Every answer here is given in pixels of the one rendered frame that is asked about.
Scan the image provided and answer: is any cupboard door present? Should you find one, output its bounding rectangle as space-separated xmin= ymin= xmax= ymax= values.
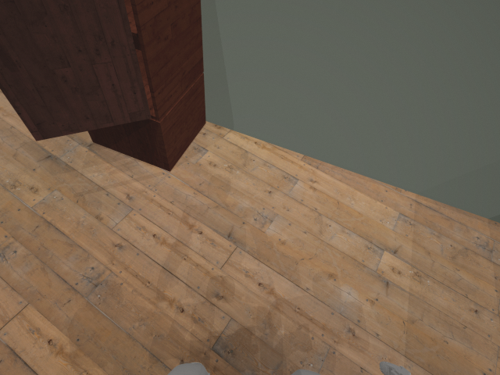
xmin=0 ymin=0 xmax=151 ymax=141

